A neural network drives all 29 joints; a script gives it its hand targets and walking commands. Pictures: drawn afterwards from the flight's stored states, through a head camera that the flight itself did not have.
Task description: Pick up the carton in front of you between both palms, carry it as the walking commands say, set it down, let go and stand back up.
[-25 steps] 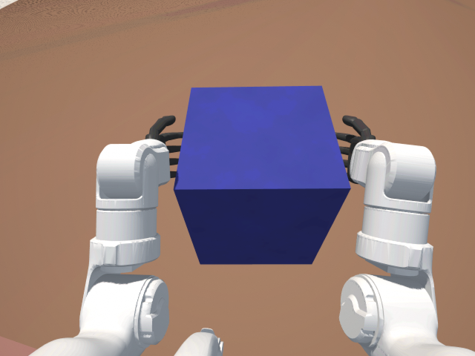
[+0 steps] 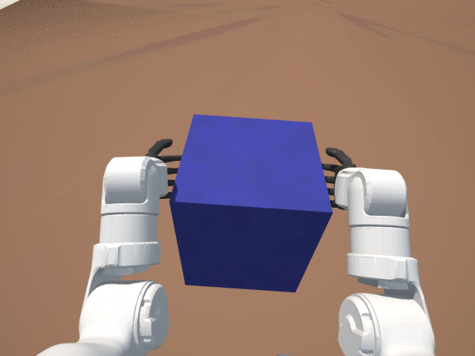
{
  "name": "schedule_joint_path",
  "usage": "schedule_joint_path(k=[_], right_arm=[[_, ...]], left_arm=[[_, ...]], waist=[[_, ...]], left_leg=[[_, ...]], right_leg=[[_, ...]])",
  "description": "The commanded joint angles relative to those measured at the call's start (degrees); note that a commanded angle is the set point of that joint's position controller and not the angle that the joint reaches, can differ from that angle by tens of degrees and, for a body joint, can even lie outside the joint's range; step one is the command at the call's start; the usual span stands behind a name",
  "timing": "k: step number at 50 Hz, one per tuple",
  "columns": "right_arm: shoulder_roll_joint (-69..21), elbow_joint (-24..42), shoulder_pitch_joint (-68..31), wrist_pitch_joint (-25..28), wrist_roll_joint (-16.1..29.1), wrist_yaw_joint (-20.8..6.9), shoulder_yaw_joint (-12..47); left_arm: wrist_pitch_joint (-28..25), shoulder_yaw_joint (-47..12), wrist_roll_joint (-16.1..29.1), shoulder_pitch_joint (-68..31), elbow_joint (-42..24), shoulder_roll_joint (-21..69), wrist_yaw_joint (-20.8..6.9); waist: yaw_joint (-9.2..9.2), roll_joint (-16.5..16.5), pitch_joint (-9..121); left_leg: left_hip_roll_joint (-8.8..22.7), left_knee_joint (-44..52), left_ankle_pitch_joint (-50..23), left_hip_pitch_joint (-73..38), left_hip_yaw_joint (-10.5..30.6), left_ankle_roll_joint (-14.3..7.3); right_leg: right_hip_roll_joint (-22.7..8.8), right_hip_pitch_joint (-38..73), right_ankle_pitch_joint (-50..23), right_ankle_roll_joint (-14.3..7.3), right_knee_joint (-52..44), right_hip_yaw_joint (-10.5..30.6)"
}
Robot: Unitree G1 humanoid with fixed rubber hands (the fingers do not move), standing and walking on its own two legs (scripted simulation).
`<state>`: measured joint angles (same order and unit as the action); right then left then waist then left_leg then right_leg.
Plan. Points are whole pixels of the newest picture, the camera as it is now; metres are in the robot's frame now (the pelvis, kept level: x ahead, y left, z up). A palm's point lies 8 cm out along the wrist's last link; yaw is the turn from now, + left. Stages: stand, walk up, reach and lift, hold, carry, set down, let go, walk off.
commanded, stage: carry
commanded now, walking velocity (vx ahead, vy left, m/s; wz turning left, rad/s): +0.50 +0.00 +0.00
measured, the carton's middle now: (246, 206) +0.38 -0.01 +0.05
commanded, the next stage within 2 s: none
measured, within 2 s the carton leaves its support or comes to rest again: neither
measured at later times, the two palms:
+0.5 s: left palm (170, 112) +0.61 +0.15 +0.10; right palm (299, 114) +0.63 -0.15 +0.09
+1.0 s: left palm (192, 52) +0.94 +0.13 +0.10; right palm (289, 56) +0.94 -0.17 +0.10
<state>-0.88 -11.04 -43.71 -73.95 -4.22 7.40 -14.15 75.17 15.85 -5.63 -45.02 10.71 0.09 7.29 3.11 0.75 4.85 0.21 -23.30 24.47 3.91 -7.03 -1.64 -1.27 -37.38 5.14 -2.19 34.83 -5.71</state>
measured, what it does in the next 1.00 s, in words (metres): walks ahead: right foot, then left foot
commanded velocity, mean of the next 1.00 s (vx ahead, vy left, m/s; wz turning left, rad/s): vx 0.47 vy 0.00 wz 0.00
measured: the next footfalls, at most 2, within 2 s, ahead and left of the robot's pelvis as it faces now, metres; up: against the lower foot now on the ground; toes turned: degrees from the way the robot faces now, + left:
right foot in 0.06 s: +0.23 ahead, -0.09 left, +0.00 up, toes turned -5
left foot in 0.54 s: +0.55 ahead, +0.09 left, +0.00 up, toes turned +10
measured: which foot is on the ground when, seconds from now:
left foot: down 0.00-0.04, up 0.06-0.52, down 0.54-1.00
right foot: up 0.00-0.04, down 0.06-0.58, up 0.60-1.00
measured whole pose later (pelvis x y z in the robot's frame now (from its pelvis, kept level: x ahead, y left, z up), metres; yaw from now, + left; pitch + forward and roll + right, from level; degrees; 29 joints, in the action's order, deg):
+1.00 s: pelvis +0.68 -0.02 +0.00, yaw +0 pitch +3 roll +0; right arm -7.9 13.6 -10.6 -71.0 -7.8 5.5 -5.6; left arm 71.1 7.5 -8.1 -9.9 -15.3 7.7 5.0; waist 0.6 0.4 9.7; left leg 1.6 -13.7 21.7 -5.7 -10.8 1.3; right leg -5.9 -31.9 1.0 0.0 28.4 -9.8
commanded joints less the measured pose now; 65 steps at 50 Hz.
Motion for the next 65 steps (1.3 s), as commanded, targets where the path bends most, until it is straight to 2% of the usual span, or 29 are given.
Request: schedule_joint_path(k=[1, 2, 3, 4, 5, 8, 10, 13, 19, 24, 26, 27, 28, 29, 30, 32, 33, 36, 39, 48, 51, 52, 53, 54, 55, 57, 59, 62, 65], right_arm=[[-65.9, 3.8, -39.2, 2.5, 25.7, -15.6, 33.0], [-66.2, 4.2, -37.5, 3.1, 25.3, -15.7, 33.4], [-66.5, 5.6, -37.7, 3.6, 25.3, -15.9, 34.3], [-69.6, 5.9, -36.2, 3.6, 25.6, -16.0, 35.6], [-68.7, 7.9, -34.9, 3.9, 25.1, -15.8, 36.1], [-71.2, 14.1, -29.9, 5.2, 24.2, -14.8, 38.2], [-71.7, 17.6, -24.2, 6.3, 22.5, -14.0, 39.7], [-70.9, 22.9, -13.9, 8.2, 19.6, -13.4, 42.9], [-68.5, 29.8, 3.0, 9.9, 17.1, -14.0, 49.0], [-61.9, 35.2, 6.4, 6.7, 19.9, -14.8, 50.0], [-58.9, 34.2, 7.7, 5.1, 20.1, -15.2, 49.3], [-57.2, 33.5, 7.7, 4.3, 20.0, -15.4, 48.7], [-54.7, 32.5, 7.7, 3.6, 19.3, -15.5, 47.3], [-54.6, 30.0, 7.5, 3.4, 19.1, -15.7, 46.6], [-54.9, 29.7, 7.1, 2.9, 20.0, -16.0, 46.6], [-57.7, 29.4, 4.6, 2.5, 21.2, -16.5, 47.2], [-58.7, 29.4, 2.9, 2.4, 21.7, -16.9, 47.6], [-60.4, 28.4, 1.2, 3.0, 23.0, -17.9, 48.1], [-60.7, 28.4, 0.6, 3.5, 23.7, -18.4, 48.4], [-59.5, 27.1, 5.7, 3.6, 20.8, -17.7, 46.6], [-60.1, 27.7, 6.5, 3.8, 20.7, -17.4, 47.2], [-59.6, 27.8, 6.8, 4.1, 20.5, -17.4, 47.3], [-61.3, 29.4, 4.4, 3.9, 21.6, -17.3, 49.1], [-60.9, 30.1, 4.3, 4.2, 21.7, -17.5, 48.8], [-62.9, 29.2, 4.9, 4.8, 21.7, -17.6, 49.6], [-64.8, 31.3, 4.2, 6.2, 22.1, -17.6, 50.1], [-65.6, 32.8, 4.4, 7.3, 22.0, -17.2, 51.1], [-65.8, 33.9, 8.2, 8.4, 21.2, -16.3, 51.6], [-63.6, 36.3, 9.2, 8.1, 20.9, -15.9, 51.6]], left_arm=[[-3.0, -32.2, 22.7, -33.3, 0.4, 66.3, -12.8], [-3.7, -32.4, 22.8, -32.8, -0.4, 66.8, -13.3], [-4.1, -32.4, 22.6, -30.8, -1.0, 67.9, -14.0], [-4.8, -32.9, 22.3, -30.9, -2.1, 66.2, -14.1], [-5.1, -34.1, 23.4, -28.3, -3.8, 67.9, -14.5], [-6.4, -39.0, 26.3, -27.7, -13.8, 72.3, -15.6], [-7.1, -42.6, 27.7, -25.8, -19.1, 73.7, -16.2], [-8.3, -46.6, 27.8, -17.6, -24.5, 73.3, -17.2], [-9.5, -51.1, 25.0, 1.6, -30.3, 67.3, -18.8], [-7.2, -50.2, 24.1, 8.9, -33.8, 61.2, -18.5], [-5.6, -49.5, 23.8, 9.1, -33.7, 57.9, -18.1], [-4.9, -49.2, 23.8, 8.6, -33.3, 56.2, -18.1], [-3.9, -49.4, 24.2, 6.9, -33.8, 55.2, -18.0], [-3.0, -49.2, 24.0, 5.4, -33.5, 53.5, -18.0], [-2.7, -49.1, 24.0, 4.8, -31.7, 54.3, -17.9], [-2.8, -48.1, 23.7, 4.9, -29.1, 56.6, -17.9], [-3.0, -47.8, 23.2, 5.0, -27.9, 57.9, -17.8], [-3.9, -48.3, 21.9, 4.6, -26.1, 61.3, -17.5], [-4.6, -48.8, 21.6, 4.1, -26.3, 62.6, -17.1], [-4.3, -49.7, 22.7, 5.3, -27.4, 61.0, -17.3], [-4.6, -49.3, 22.9, 7.5, -27.0, 60.9, -17.6], [-4.8, -49.2, 22.5, 8.0, -26.9, 60.9, -17.7], [-5.5, -48.8, 22.3, 8.4, -26.2, 61.1, -18.0], [-6.4, -48.4, 22.7, 10.4, -24.7, 61.6, -18.0], [-6.9, -48.7, 23.3, 10.8, -26.8, 63.0, -17.9], [-8.2, -49.5, 23.7, 9.3, -29.1, 66.4, -18.0], [-9.3, -50.1, 24.0, 8.3, -30.8, 67.5, -18.3], [-9.7, -50.9, 24.6, 10.2, -32.8, 66.4, -18.5], [-9.4, -51.2, 24.7, 11.9, -34.6, 63.9, -18.5]], waist=[[-2.98, -9.6, 21.5], [-4.68, -7.3, 25.3], [-6.59, -1.6, 28.7], [-4.71, 13.3, 33.9], [-5.8, 13.6, 32.9], [-5.62, 3.3, 26.6], [-5.44, 3.8, 27.3], [-5.39, 4.3, 26.8], [-5.73, 7.0, 20.0], [-5.88, 7.8, 15.0], [-3.68, 7.1, 17.4], [-2.33, 5.0, 19.9], [-1.73, -5.2, 25.5], [-1.27, -15.8, 24.3], [-1.92, -11.3, 20.3], [-2.22, -2.4, 16.5], [-2.69, -1.1, 15.5], [-3.0, -5.6, 13.5], [-2.94, -7.1, 10.6], [-1.73, -8.6, 5.5], [-3.51, -7.5, 11.3], [-4.65, -4.8, 16.3], [-5.5, 7.4, 26.9], [-5.61, 16.8, 27.8], [-5.06, 13.0, 27.6], [-4.39, 5.3, 24.7], [-3.51, 5.3, 23.1], [-3.34, 7.5, 22.9], [-3.5, 8.2, 22.6]], left_leg=[[8.4, -10.9, -61.4, -7.7, 0.2, -2.4], [7.0, -19.9, -54.2, -1.5, -1.5, -0.7], [5.2, -31.2, -34.4, 9.1, 0.5, 0.5], [-2.7, -44.8, 1.5, 27.2, 3.2, 1.8], [-3.6, -52.7, 5.5, 33.9, 8.0, 0.6], [2.3, -47.0, -1.9, 37.3, 8.7, 0.1], [3.2, -40.1, -3.8, 34.1, 7.7, 1.5], [3.2, -31.5, -3.9, 34.1, 4.9, 2.7], [2.1, -14.0, -19.3, 33.2, -0.5, 3.6], [-1.3, -1.6, -26.0, 22.8, -6.4, 1.8], [-2.9, 2.2, -24.5, 6.5, -8.7, 0.4], [1.5, 0.5, -19.9, -4.9, -3.9, -0.7], [16.8, -1.2, -15.3, -18.8, 19.2, -7.2], [23.6, 7.4, -14.8, -24.9, 38.3, -14.1], [24.2, 8.0, -17.3, -21.3, 36.1, -15.3], [20.9, 9.3, -19.6, -9.6, 25.2, -11.1], [19.6, 11.5, -14.7, -4.4, 20.8, -8.6], [16.8, 17.1, -4.6, 2.6, 12.4, -6.1], [15.5, 19.2, -6.7, 2.7, 7.8, -6.0], [13.2, 13.5, -28.9, -8.5, 0.7, -4.4], [9.5, -5.9, -52.0, -6.6, -5.9, 0.1], [7.4, -16.4, -42.5, 1.5, -6.2, 2.8], [3.9, -34.2, -24.8, 19.7, -3.8, 5.6], [-3.2, -45.4, 4.7, 28.9, -0.8, 6.2], [-0.4, -50.7, 6.7, 30.7, 4.7, 4.8], [4.2, -43.3, 2.6, 30.3, 7.3, 2.7], [5.1, -28.6, 0.0, 23.1, 5.8, 2.9], [3.2, -14.2, -2.0, 15.2, 2.3, 3.6], [3.1, -5.0, -16.2, 10.2, -0.6, 3.1]], right_leg=[[5.6, 21.3, -7.9, -1.8, -10.2, -6.7], [4.0, 34.3, -7.2, -2.0, -9.5, -6.1], [-5.2, 46.8, -8.7, -2.7, -6.0, 5.8], [-21.4, 60.3, -13.2, -11.5, -8.4, 33.9], [-20.9, 61.5, -6.8, -15.4, -11.3, 38.7], [-16.7, 52.0, -16.5, -10.6, -12.7, 25.2], [-15.3, 49.6, -16.2, -8.5, -15.1, 20.5], [-15.2, 50.1, -20.9, -8.7, -16.9, 16.4], [-11.4, 51.6, -31.1, -5.6, -18.9, 6.9], [-9.1, 49.4, -42.7, -2.7, -15.3, 0.7], [-8.4, 41.9, -42.2, -0.4, -4.4, -3.2], [-7.7, 33.2, -29.9, 0.9, 4.2, -4.2], [-4.2, 17.7, -10.3, 2.4, 20.5, -3.0], [4.0, 0.7, 19.3, 3.4, 32.1, -0.3], [0.6, -4.6, 22.3, 1.8, 39.8, 4.8], [-4.3, -2.5, 17.1, 0.5, 35.4, 6.8], [-5.9, 0.1, 14.0, 0.9, 30.1, 7.0], [-5.8, 4.0, 9.5, 2.9, 18.8, 3.4], [-6.0, 3.2, 3.8, 4.4, 7.9, 0.7], [-4.1, 3.5, -4.9, 2.1, -5.9, -5.0], [2.1, 22.9, -6.2, 1.0, -12.4, -10.9], [-2.3, 36.3, -11.4, 0.7, -12.2, -6.8], [-19.1, 58.4, -23.8, -7.5, -8.1, 15.1], [-23.9, 60.3, -38.1, -12.4, -13.6, 26.3], [-22.7, 58.0, -41.8, -12.0, -12.9, 20.9], [-19.9, 49.7, -37.7, -7.6, -13.6, 12.6], [-16.8, 41.2, -28.6, -4.3, -16.6, 5.9], [-15.4, 36.1, -25.5, -5.6, -16.8, 0.5], [-13.8, 34.1, -20.4, -4.3, -13.9, -2.6]])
